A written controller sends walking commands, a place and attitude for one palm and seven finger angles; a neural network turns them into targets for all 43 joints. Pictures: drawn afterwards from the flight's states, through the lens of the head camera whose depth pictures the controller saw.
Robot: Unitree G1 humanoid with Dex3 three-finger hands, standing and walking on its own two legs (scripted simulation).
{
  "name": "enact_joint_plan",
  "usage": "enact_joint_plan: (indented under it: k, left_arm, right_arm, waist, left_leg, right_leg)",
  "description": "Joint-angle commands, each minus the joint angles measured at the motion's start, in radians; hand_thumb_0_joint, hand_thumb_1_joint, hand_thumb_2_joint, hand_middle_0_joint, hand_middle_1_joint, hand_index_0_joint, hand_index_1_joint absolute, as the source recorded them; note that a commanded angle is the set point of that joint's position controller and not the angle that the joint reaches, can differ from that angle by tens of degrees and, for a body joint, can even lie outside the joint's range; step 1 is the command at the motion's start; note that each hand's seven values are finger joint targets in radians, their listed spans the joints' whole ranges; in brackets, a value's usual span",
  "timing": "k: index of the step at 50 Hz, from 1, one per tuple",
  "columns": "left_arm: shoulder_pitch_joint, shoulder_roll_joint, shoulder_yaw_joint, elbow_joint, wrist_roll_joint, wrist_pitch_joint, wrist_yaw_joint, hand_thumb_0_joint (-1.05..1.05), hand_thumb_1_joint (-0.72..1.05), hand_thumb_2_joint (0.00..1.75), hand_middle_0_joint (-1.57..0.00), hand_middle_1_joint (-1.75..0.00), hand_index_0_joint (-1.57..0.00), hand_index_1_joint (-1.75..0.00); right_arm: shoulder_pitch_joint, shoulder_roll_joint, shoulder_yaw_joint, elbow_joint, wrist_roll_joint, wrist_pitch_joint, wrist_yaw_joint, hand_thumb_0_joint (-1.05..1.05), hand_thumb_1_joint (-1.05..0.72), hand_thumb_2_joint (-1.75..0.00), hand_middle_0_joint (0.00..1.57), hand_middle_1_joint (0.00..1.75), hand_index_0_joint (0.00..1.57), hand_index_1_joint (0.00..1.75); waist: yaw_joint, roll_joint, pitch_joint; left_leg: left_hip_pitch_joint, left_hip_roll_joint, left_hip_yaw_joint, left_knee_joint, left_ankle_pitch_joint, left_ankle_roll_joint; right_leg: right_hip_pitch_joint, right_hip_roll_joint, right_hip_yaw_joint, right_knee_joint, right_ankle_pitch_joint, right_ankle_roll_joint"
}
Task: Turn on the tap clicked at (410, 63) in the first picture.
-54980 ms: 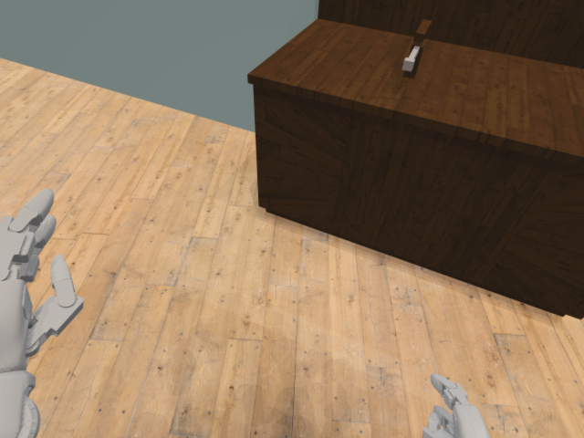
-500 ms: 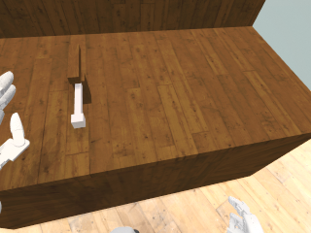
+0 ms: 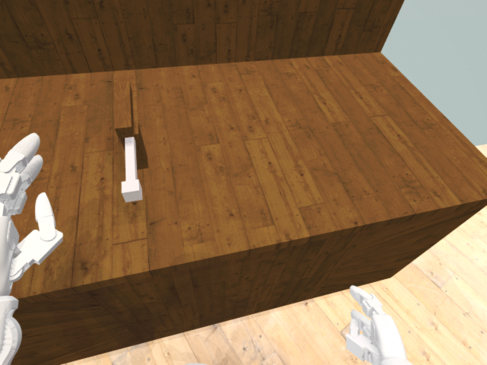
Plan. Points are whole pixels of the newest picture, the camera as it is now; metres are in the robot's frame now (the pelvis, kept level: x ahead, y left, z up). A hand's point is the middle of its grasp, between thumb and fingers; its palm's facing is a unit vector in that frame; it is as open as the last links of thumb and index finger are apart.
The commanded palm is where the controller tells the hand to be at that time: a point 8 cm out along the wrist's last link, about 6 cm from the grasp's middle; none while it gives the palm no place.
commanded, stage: look again from close up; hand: left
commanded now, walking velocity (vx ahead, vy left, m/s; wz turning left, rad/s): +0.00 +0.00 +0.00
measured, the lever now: (132, 190) +0.37 +0.23 +0.05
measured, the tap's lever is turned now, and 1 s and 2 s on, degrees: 0 0 0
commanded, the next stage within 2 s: turn the palm inward beside the body in 0.32 s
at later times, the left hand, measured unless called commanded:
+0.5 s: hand (37, 199) +0.25 +0.27 +0.18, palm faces +0.37 -0.81 -0.45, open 7.5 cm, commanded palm +0.16 +0.28 +0.17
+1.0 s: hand (84, 255) +0.21 +0.22 +0.14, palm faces +0.45 -0.83 -0.34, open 7.5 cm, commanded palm +0.15 +0.25 +0.16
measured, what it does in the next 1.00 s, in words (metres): shifts its weight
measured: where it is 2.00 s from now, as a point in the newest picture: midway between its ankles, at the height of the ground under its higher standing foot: outside the picture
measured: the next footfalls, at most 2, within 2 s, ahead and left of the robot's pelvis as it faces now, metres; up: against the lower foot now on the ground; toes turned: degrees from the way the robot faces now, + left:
none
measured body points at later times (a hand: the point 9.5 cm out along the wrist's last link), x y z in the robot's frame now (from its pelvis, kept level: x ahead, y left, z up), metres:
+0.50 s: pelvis +0.00 +0.00 +0.00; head +0.02 +0.02 +0.44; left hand +0.22 +0.31 +0.21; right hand +0.18 -0.22 -0.07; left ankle +0.05 +0.06 -0.74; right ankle +0.01 -0.14 -0.74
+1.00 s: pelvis +0.00 -0.06 -0.02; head +0.00 -0.08 +0.43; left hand +0.18 +0.26 +0.16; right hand +0.23 -0.25 -0.10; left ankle +0.05 +0.06 -0.74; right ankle +0.01 -0.14 -0.74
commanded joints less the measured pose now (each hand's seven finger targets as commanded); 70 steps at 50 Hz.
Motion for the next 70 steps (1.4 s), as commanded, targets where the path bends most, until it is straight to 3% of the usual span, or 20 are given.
enact_joint_plan:
  k: [1,2,6,7,20,21,22,23,25,26,29,33,36,38,40,46,51,58,61,70]
  left_arm:
    - [-0.047,0.19,0.135,-0.216,0.001,-0.056,0.025,0.0,0.9,0.9,-0.2,-0.3,-0.2,-0.3]
    - [-0.05,0.153,0.1,-0.22,0.0,-0.06,0.02,0.0,0.9,0.9,-0.2,-0.3,-0.2,-0.3]
    - [-0.035,0.193,0.136,-0.212,0.005,-0.05,0.024,0.0,0.9,0.9,-0.2,-0.3,-0.2,-0.3]
    - [-0.035,0.151,0.098,-0.212,0.002,-0.053,0.019,0.0,0.9,0.9,-0.2,-0.3,-0.2,-0.3]
    - [-0.028,0.156,0.094,-0.189,-0.007,-0.038,0.014,0.0,0.9,0.9,-0.2,-0.3,-0.2,-0.3]
    - [-0.954,0.955,0.365,-0.567,0.067,-0.209,0.05,0.0,0.9,0.9,-0.2,-0.3,-0.2,-0.3]
    - [-0.658,0.487,0.338,-0.008,0.11,-0.019,0.015,0.0,0.9,0.9,-0.2,-0.3,-0.2,-0.3]
    - [-0.428,0.257,0.106,0.106,-0.018,0.061,-0.018,0.0,0.9,0.9,-0.2,-0.3,-0.2,-0.3]
    - [-0.277,0.206,0.139,0.041,-0.126,0.164,-0.107,0.0,0.9,0.9,-0.2,-0.3,-0.2,-0.3]
    - [-0.15,0.094,0.053,0.086,-0.148,0.234,-0.139,0.0,0.9,0.9,-0.2,-0.3,-0.2,-0.3]
    - [-0.116,0.143,0.008,-0.102,-0.058,0.273,-0.163,0.0,0.9,0.9,-0.2,-0.3,-0.2,-0.3]
    - [-0.161,0.221,0.141,-0.213,-0.056,0.122,-0.075,0.0,0.9,0.9,-0.2,-0.3,-0.2,-0.3]
    - [-0.27,0.295,0.202,-0.286,-0.047,0.0,0.022,0.0,0.9,0.9,-0.2,-0.3,-0.2,-0.3]
    - [-0.238,0.199,0.13,-0.209,-0.027,-0.016,0.062,0.0,0.9,0.9,-0.2,-0.3,-0.2,-0.3]
    - [-0.262,0.186,0.101,-0.121,-0.027,0.013,0.057,0.0,0.9,0.9,-0.2,-0.3,-0.2,-0.3]
    - [-0.293,0.216,0.055,-0.051,-0.068,0.154,-0.047,0.0,0.9,0.9,-0.2,-0.3,-0.2,-0.3]
    - [-0.15,0.264,0.169,-0.085,-0.12,0.103,-0.059,0.0,0.9,0.9,-0.2,-0.3,-0.2,-0.3]
    - [-0.015,0.194,0.196,-0.051,-0.193,0.062,-0.07,0.0,0.9,0.9,-0.2,-0.3,-0.2,-0.3]
    - [-0.041,0.184,0.169,-0.048,-0.192,0.062,-0.077,0.0,0.9,0.9,-0.2,-0.3,-0.2,-0.3]
    - [-0.011,0.157,0.12,-0.11,-0.188,0.014,-0.05,0.0,0.9,0.9,-0.2,-0.3,-0.2,-0.3]
  right_arm:
    - [-0.08,-0.136,-0.057,-0.154,0.007,-0.051,-0.017,0.0,-0.9,-0.9,0.2,0.3,0.2,0.3]
    - [-0.074,-0.131,-0.053,-0.156,0.001,-0.049,-0.017,0.0,-0.9,-0.9,0.2,0.3,0.2,0.3]
    - [-0.081,-0.134,-0.053,-0.157,0.006,-0.051,-0.021,0.0,-0.9,-0.9,0.2,0.3,0.2,0.3]
    - [-0.071,-0.128,-0.05,-0.156,0.0,-0.048,-0.022,0.0,-0.9,-0.9,0.2,0.3,0.2,0.3]
    - [-0.063,-0.128,-0.053,-0.151,0.006,-0.041,-0.029,0.0,-0.9,-0.9,0.2,0.3,0.2,0.3]
    - [0.09,-0.212,0.112,-0.249,0.058,-0.025,-0.101,0.0,-0.9,-0.9,0.2,0.3,0.2,0.3]
    - [-0.06,-0.15,-0.065,-0.103,-0.068,-0.026,-0.082,0.0,-0.9,-0.9,0.2,0.3,0.2,0.3]
    - [-0.064,-0.168,-0.055,-0.138,-0.041,-0.036,-0.017,0.0,-0.9,-0.9,0.2,0.3,0.2,0.3]
    - [-0.097,-0.209,-0.074,-0.114,-0.02,-0.039,-0.004,0.0,-0.9,-0.9,0.2,0.3,0.2,0.3]
    - [-0.153,-0.188,-0.049,-0.126,0.012,-0.031,0.01,0.0,-0.9,-0.9,0.2,0.3,0.2,0.3]
    - [-0.182,-0.188,-0.044,-0.141,0.008,-0.011,0.04,0.0,-0.9,-0.9,0.2,0.3,0.2,0.3]
    - [-0.2,-0.165,-0.046,-0.146,-0.022,-0.012,0.021,0.0,-0.9,-0.9,0.2,0.3,0.2,0.3]
    - [-0.2,-0.144,-0.041,-0.113,-0.027,-0.026,0.003,0.0,-0.9,-0.9,0.2,0.3,0.2,0.3]
    - [-0.177,-0.124,-0.036,-0.1,-0.032,-0.039,0.0,0.0,-0.9,-0.9,0.2,0.3,0.2,0.3]
    - [-0.178,-0.14,-0.033,-0.08,-0.028,-0.035,-0.014,0.0,-0.9,-0.9,0.2,0.3,0.2,0.3]
    - [-0.193,-0.147,-0.018,-0.086,-0.004,-0.043,-0.07,0.0,-0.9,-0.9,0.2,0.3,0.2,0.3]
    - [-0.14,-0.14,-0.03,-0.081,-0.009,-0.08,-0.066,0.0,-0.9,-0.9,0.2,0.3,0.2,0.3]
    - [-0.078,-0.144,-0.055,-0.064,0.006,-0.11,-0.052,0.0,-0.9,-0.9,0.2,0.3,0.2,0.3]
    - [-0.086,-0.147,-0.056,-0.06,0.018,-0.13,-0.061,0.0,-0.9,-0.9,0.2,0.3,0.2,0.3]
    - [-0.07,-0.152,-0.065,-0.054,0.014,-0.187,-0.068,0.0,-0.9,-0.9,0.2,0.3,0.2,0.3]
  waist:
    - [-0.014,0.094,-0.18]
    - [-0.016,0.102,-0.174]
    - [-0.012,0.108,-0.165]
    - [-0.015,0.093,-0.168]
    - [-0.021,0.081,-0.168]
    - [-0.087,0.352,-0.126]
    - [0.073,0.269,-0.34]
    - [0.024,0.2,-0.273]
    - [0.068,0.131,-0.295]
    - [0.066,0.098,-0.246]
    - [0.046,0.071,-0.144]
    - [0.029,0.029,-0.204]
    - [0.033,0.168,-0.226]
    - [0.016,0.202,-0.216]
    - [0.002,0.167,-0.185]
    - [0.008,0.097,-0.17]
    - [0.042,0.026,-0.235]
    - [0.043,0.006,-0.252]
    - [0.033,0.005,-0.197]
    - [0.04,0.035,-0.238]
  left_leg:
    - [0.112,0.154,-0.166,-0.145,-0.137,-0.056]
    - [0.104,0.157,-0.166,-0.149,-0.141,-0.056]
    - [0.107,0.162,-0.17,-0.162,-0.155,-0.058]
    - [0.099,0.16,-0.166,-0.157,-0.158,-0.054]
    - [0.129,0.157,-0.15,-0.132,-0.058,-0.058]
    - [-0.217,0.109,-0.186,-0.165,-0.433,-0.016]
    - [0.131,0.069,-0.166,-0.111,-0.115,-0.127]
    - [0.224,0.077,-0.19,-0.095,0.162,-0.18]
    - [0.305,0.078,-0.154,-0.089,0.13,-0.149]
    - [0.28,0.078,-0.138,-0.092,0.118,-0.149]
    - [0.165,0.07,-0.123,-0.087,0.005,-0.101]
    - [0.117,0.055,-0.144,-0.052,-0.191,-0.086]
    - [0.091,0.044,-0.143,-0.022,-0.329,-0.085]
    - [0.066,0.04,-0.143,0.005,-0.348,-0.083]
    - [0.021,0.033,-0.134,0.029,-0.381,-0.072]
    - [0.015,0.017,-0.093,0.094,-0.251,-0.046]
    - [-0.001,0.031,-0.087,0.174,-0.036,-0.051]
    - [-0.062,0.037,-0.077,0.22,0.043,-0.055]
    - [-0.069,0.032,-0.077,0.223,0.023,-0.051]
    - [-0.064,0.031,-0.085,0.222,-0.003,-0.045]
  right_leg:
    - [0.002,-0.074,0.056,-0.052,0.002,-0.053]
    - [0.001,-0.069,0.047,-0.049,0.006,-0.051]
    - [-0.004,-0.068,0.053,-0.051,-0.006,-0.05]
    - [0.002,-0.065,0.047,-0.053,0.006,-0.049]
    - [0.007,-0.078,0.062,-0.066,0.057,-0.051]
    - [0.173,0.022,0.049,0.118,-0.135,0.039]
    - [0.057,0.025,-0.016,0.163,-0.019,-0.071]
    - [-0.074,0.049,-0.075,0.133,-0.011,-0.077]
    - [-0.085,0.035,-0.059,0.092,0.048,-0.067]
    - [-0.093,0.045,-0.067,0.099,0.047,-0.063]
    - [-0.115,0.039,-0.089,0.097,0.05,-0.058]
    - [-0.165,0.056,-0.082,0.135,-0.076,-0.049]
    - [-0.206,0.053,-0.059,0.161,-0.17,-0.047]
    - [-0.228,0.041,-0.061,0.166,-0.185,-0.052]
    - [-0.245,0.029,-0.053,0.151,-0.214,-0.049]
    - [-0.206,0.001,0.009,0.059,-0.258,-0.045]
    - [-0.128,-0.025,0.057,0.065,-0.047,-0.035]
    - [-0.055,-0.078,0.084,0.124,0.321,0.011]
    - [-0.085,-0.081,0.098,0.11,0.292,0.014]
    - [-0.109,-0.079,0.094,0.112,0.169,0.002]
